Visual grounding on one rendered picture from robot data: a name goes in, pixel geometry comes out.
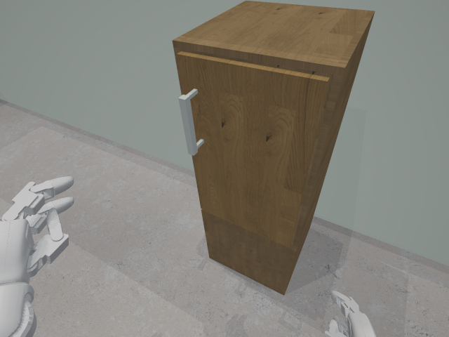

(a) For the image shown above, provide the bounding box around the robot right hand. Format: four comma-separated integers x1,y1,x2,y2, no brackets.
325,291,377,337

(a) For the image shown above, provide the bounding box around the robot left hand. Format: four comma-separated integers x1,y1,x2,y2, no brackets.
0,176,74,284

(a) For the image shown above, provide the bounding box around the cupboard door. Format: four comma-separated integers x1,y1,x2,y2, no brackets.
177,51,330,248

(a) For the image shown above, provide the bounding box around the handle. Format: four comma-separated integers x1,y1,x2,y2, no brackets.
178,88,204,156

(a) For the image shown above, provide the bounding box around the robot left forearm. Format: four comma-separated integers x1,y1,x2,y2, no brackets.
0,282,37,337

